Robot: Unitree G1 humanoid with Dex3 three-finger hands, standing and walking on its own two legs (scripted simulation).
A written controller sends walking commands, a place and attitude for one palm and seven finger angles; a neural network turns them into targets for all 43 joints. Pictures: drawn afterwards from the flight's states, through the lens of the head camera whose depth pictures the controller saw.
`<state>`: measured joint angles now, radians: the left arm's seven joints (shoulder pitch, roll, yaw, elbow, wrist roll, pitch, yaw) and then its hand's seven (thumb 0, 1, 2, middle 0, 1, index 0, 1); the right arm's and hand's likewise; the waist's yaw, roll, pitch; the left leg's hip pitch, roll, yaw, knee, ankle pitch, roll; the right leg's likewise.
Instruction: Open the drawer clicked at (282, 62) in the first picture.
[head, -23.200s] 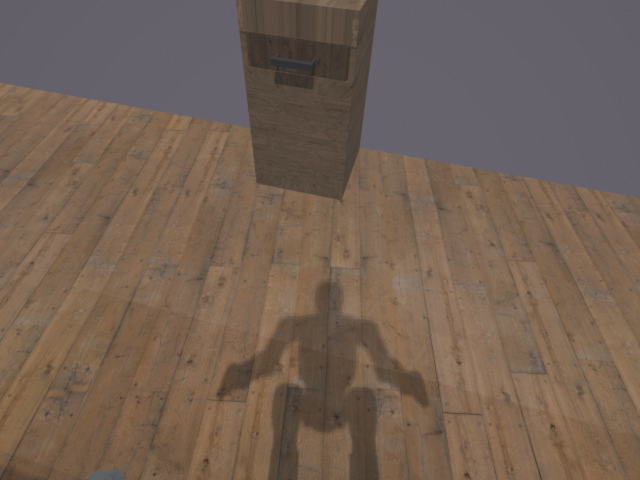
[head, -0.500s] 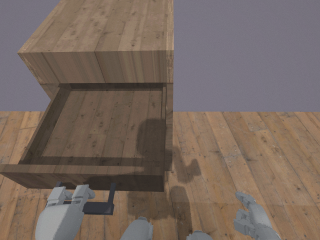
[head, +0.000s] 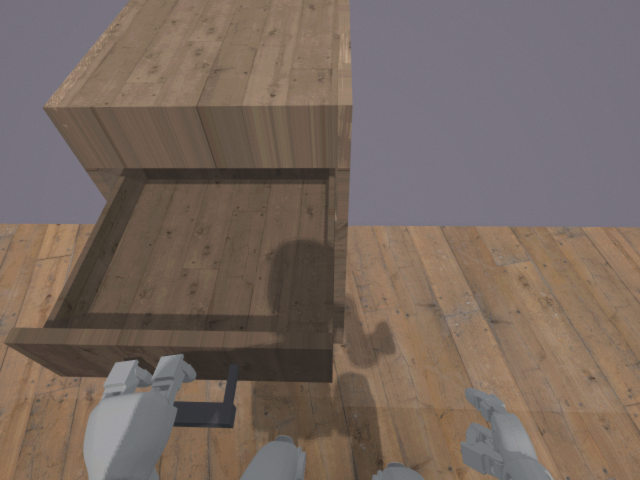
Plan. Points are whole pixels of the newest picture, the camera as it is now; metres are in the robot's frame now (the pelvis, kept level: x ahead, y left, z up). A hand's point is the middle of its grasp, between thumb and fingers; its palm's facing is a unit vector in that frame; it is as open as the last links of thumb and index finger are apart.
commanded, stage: lift the hand off the handle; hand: left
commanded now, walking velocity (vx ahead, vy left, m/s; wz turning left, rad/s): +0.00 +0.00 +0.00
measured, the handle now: (173, 393) +0.22 +0.21 -0.02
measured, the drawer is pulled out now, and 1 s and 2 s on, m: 0.30 0.30 0.30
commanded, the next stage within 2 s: none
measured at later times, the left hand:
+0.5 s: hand (143, 425) +0.18 +0.22 +0.01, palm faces -0.03 -0.14 -0.99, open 13.7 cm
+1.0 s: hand (127, 423) +0.18 +0.22 +0.05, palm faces +0.00 -0.14 -0.99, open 13.8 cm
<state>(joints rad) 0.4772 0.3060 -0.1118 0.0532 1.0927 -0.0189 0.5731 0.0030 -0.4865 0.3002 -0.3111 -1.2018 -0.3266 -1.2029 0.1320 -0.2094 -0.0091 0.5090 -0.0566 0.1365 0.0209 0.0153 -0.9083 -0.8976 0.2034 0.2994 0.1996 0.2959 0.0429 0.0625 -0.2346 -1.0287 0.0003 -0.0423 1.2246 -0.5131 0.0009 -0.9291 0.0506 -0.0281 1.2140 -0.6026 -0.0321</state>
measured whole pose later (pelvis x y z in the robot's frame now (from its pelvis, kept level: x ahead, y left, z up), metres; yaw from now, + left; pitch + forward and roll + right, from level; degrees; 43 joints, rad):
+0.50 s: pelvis +0.01 +0.01 +0.02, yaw +0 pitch +15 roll -2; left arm 0.55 0.32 -0.12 -0.04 1.07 -0.01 0.54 0.00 -0.49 0.30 -0.32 -1.20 -0.34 -1.21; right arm 0.15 -0.22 -0.01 0.48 -0.05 0.14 0.04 0.02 -0.91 -0.90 0.20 0.30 0.20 0.30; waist 0.05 0.07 -0.21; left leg -0.89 0.00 -0.03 1.12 -0.50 0.01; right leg -0.79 0.05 -0.01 1.10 -0.58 -0.02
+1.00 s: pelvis +0.02 +0.00 +0.04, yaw +0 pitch +12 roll -1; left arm 0.63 0.35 -0.10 -0.17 1.04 -0.01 0.48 0.00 -0.49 0.30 -0.32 -1.20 -0.32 -1.20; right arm 0.17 -0.23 -0.01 0.45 -0.04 0.14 0.06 0.02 -0.91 -0.90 0.20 0.30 0.20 0.30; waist 0.06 0.07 -0.20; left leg -0.78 0.00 -0.02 1.03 -0.47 0.01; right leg -0.68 0.04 0.00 1.02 -0.55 -0.02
